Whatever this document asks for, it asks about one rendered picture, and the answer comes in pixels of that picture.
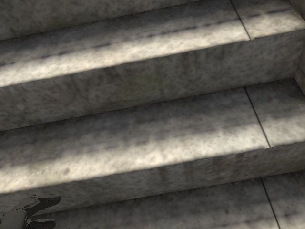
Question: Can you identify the left robot hand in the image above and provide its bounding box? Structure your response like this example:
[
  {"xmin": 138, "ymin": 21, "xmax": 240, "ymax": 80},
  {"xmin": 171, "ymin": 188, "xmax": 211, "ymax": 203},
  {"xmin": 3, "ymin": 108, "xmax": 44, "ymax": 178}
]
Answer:
[{"xmin": 0, "ymin": 194, "xmax": 71, "ymax": 229}]

